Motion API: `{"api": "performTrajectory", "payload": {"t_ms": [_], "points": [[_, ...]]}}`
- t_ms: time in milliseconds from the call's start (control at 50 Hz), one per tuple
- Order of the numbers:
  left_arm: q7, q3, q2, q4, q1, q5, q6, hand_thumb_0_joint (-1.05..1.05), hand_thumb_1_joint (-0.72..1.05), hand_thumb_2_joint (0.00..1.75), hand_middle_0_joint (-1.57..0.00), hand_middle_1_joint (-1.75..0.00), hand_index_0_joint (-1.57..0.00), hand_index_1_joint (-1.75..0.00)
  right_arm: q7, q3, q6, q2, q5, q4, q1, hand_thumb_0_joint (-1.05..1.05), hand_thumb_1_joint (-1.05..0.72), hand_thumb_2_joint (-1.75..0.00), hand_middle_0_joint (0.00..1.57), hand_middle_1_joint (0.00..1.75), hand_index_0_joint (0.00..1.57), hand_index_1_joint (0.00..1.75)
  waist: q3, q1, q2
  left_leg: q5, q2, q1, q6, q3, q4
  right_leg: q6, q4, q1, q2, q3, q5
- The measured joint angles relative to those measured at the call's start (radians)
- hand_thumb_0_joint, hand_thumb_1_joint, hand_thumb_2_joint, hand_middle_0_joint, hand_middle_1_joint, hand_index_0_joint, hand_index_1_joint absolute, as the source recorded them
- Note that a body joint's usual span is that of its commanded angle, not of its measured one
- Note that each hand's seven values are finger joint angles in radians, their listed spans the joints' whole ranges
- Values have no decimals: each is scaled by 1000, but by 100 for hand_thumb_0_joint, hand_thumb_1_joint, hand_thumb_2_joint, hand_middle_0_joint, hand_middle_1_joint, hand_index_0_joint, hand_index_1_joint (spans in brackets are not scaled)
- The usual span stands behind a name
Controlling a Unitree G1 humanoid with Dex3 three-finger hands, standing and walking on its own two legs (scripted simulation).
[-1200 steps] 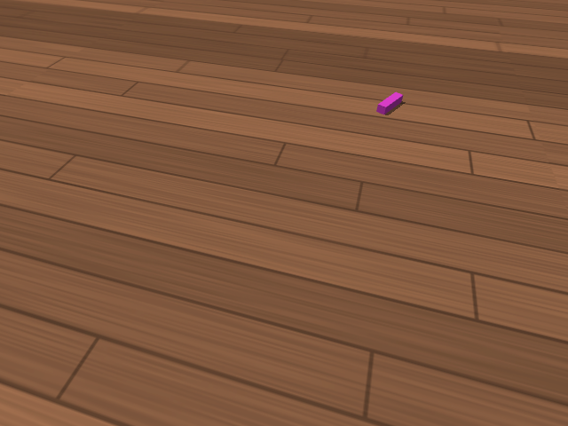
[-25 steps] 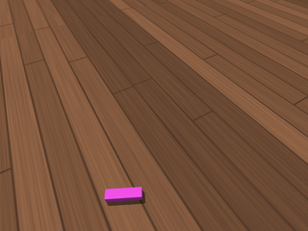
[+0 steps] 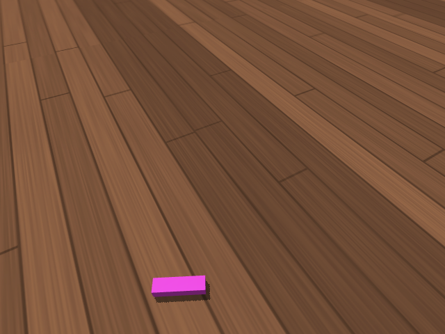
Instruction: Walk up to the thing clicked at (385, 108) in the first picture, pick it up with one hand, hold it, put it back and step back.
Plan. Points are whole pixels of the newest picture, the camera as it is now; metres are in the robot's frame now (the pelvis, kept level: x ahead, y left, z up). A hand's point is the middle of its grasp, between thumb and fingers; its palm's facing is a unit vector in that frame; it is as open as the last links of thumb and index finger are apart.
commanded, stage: walk up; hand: left
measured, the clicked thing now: (179, 286) +0.46 +0.20 -0.75
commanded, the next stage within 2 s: none
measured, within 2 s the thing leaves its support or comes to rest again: neither
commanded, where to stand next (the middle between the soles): +0.03 -0.01 m, yaw +1 degrees
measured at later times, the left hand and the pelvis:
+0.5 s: hand out of the picture +0.08 +0.26 -0.16, palm faces +0.01 -0.93 -0.37, open 7.3 cm; pelvis -0.02 -0.02 -0.02, yaw +0 degrees
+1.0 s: hand out of the picture -0.04 +0.30 -0.15, palm faces +0.03 -0.85 -0.52, open 7.4 cm; pelvis -0.04 -0.01 -0.03, yaw +3 degrees
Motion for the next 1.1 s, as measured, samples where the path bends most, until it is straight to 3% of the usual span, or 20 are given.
{"api": "performTrajectory", "payload": {"t_ms": [280,400,480,520,560,600,660,720,780,840,920,980,1000,1040,1100], "points": [[4,-1,2,4,7,-3,-1,1,91,90,-20,-30,-21,-30,-4,-3,0,-3,4,7,-6,1,-90,-90,21,30,21,29,2,-3,4,-2,-3,3,2,-1,-6,2,1,1,-3,0,-7],[-12,35,41,-104,-25,13,47,1,91,90,-20,-30,-21,-30,-36,-23,8,-10,14,-61,-24,1,-90,-90,21,30,21,30,59,4,-19,-52,-4,-101,2,-6,139,-12,156,-109,-4,-1,-57],[-20,55,69,-171,-28,17,83,0,91,90,-20,-30,-20,-30,-52,-45,19,-27,-2,-120,-19,1,-90,-90,21,30,21,30,86,3,-12,-85,21,-161,-3,-23,232,-21,499,-208,38,58,-306],[-20,59,76,-199,-17,14,85,0,91,90,-20,-30,-20,-30,-59,-50,21,-40,-11,-143,-18,1,-90,-90,21,30,21,30,90,8,0,-92,43,-190,-10,-31,262,-26,577,-214,42,83,-375],[-15,57,77,-205,-1,6,59,0,91,90,-20,-30,-20,-30,-53,-53,22,-61,-16,-160,-20,1,-90,-90,21,30,21,30,90,13,14,-110,63,-220,-23,-38,306,-26,438,-151,13,76,-331],[3,51,68,-187,23,6,13,0,91,90,-20,-30,-20,-30,-38,-53,38,-81,-16,-172,-38,1,-90,-90,21,30,21,30,97,13,41,-169,82,-259,-4,-63,399,12,327,-106,19,68,-233],[27,19,30,-164,64,18,-25,0,91,90,-20,-30,-20,-30,-19,-61,76,-93,-22,-189,-50,1,-90,-90,21,30,21,29,99,-3,70,-316,6,-318,29,-140,580,14,351,-116,24,57,-245],[52,1,1,-164,107,17,-48,0,91,90,-20,-30,-21,-30,9,-71,97,-103,-30,-206,-33,1,-90,-90,20,30,20,29,93,-10,89,-302,-41,-364,35,-152,719,17,314,-100,8,53,-226],[75,0,-1,-184,154,18,-70,0,90,90,-21,-30,-21,-30,37,-87,114,-108,-49,-220,2,1,-90,-90,20,30,20,29,83,-9,105,-243,-43,-387,30,-150,782,22,292,-84,-11,41,-217],[84,9,17,-207,201,21,-91,0,90,90,-21,-30,-21,-30,57,-102,123,-105,-52,-220,29,1,-90,-90,20,30,20,29,71,-1,116,-202,-20,-380,18,-147,745,29,286,-73,-29,33,-219],[72,21,63,-223,241,31,-90,0,90,90,-21,-30,-21,-30,67,-101,108,-89,-35,-201,41,1,-90,-90,20,30,20,29,56,15,102,-224,18,-323,11,-98,548,36,302,-74,-62,36,-234],[58,21,96,-221,243,25,-65,1,90,90,-21,-30,-21,-30,60,-93,76,-75,-14,-186,42,1,-90,-90,21,30,20,29,45,26,75,-146,7,-227,14,-52,329,49,364,-104,-89,55,-267],[58,22,107,-213,234,19,-54,1,90,90,-21,-30,-21,-30,52,-91,64,-60,-15,-180,35,1,-90,-90,21,30,20,29,56,30,46,-105,-12,-214,0,-34,314,40,402,-117,-107,77,-285],[64,18,109,-189,211,5,-33,1,90,90,-20,-30,-21,-30,42,-73,47,-35,-13,-178,32,1,-90,-90,21,30,20,29,57,28,25,-112,-17,-217,-7,-22,338,16,471,-140,-74,123,-373],[61,8,108,-166,180,-7,-24,1,91,90,-20,-30,-21,-30,35,-42,32,1,-7,-173,29,1,-90,-90,21,30,20,29,51,18,9,-113,-3,-208,-1,-24,330,-2,534,-155,-20,116,-423]]}}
